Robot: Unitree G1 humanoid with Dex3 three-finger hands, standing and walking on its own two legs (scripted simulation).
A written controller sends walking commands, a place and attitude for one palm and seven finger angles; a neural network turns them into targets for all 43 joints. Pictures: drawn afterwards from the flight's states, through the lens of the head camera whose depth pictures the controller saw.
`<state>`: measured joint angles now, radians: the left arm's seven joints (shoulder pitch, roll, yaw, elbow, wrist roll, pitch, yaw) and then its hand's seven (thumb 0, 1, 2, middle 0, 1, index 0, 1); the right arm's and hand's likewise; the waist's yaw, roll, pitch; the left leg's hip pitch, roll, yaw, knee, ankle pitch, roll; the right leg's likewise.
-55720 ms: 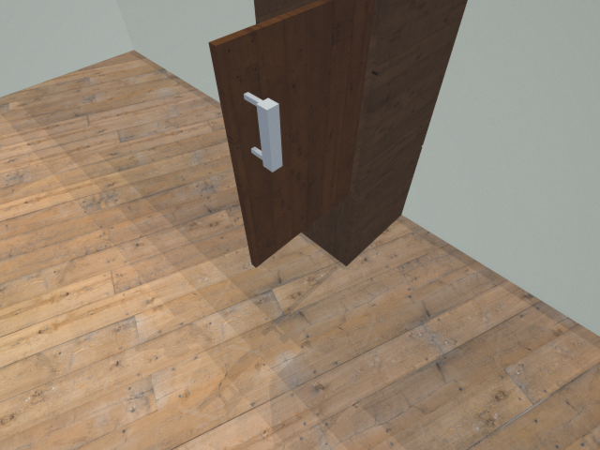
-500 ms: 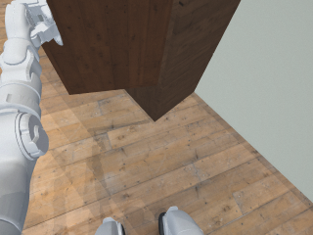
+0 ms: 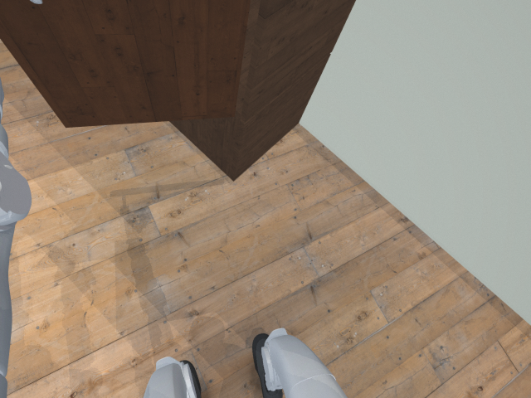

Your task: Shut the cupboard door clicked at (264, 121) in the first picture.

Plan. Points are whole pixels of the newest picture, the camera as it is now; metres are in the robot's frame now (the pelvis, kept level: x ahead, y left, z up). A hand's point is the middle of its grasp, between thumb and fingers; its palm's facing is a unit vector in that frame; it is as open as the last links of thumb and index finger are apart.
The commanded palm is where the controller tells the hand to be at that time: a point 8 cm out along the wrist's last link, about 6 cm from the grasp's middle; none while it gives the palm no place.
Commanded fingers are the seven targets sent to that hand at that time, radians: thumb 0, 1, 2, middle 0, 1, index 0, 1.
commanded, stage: pull the fist back off the door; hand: left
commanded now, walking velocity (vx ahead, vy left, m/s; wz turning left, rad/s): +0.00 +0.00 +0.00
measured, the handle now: out of the picture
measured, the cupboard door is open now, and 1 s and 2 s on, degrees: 54 54 54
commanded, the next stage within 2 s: draw the hand back to the body in 0.78 s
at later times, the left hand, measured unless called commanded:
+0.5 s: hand (15, 24) +0.56 +0.15 +0.14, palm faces +0.07 -1.00 +0.01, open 3.1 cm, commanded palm +0.52 +0.19 +0.14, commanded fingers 0.00 0.90 0.90 -1.30 -1.50 -1.30 -1.50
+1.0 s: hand (14, 50) +0.51 +0.15 +0.15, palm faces +0.08 -1.00 +0.00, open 3.1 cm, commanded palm +0.46 +0.20 +0.15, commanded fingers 0.00 0.90 0.90 -1.30 -1.50 -1.30 -1.50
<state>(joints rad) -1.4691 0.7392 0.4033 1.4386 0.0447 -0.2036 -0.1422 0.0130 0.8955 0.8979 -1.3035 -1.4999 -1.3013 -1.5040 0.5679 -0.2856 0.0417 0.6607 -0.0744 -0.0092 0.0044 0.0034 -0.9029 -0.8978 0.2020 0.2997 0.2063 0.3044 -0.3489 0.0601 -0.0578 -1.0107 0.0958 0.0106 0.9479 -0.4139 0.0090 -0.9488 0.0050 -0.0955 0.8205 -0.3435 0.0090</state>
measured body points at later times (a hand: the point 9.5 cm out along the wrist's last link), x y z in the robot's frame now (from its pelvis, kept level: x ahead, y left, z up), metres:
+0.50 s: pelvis +0.02 +0.00 +0.02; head +0.13 +0.01 +0.45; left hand +0.55 +0.21 +0.14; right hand -0.01 -0.27 -0.09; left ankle +0.00 +0.11 -0.68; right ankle +0.01 -0.13 -0.68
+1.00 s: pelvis -0.01 -0.01 +0.02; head +0.09 -0.01 +0.46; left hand +0.50 +0.20 +0.15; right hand -0.01 -0.28 -0.09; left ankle +0.00 +0.11 -0.68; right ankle +0.01 -0.13 -0.68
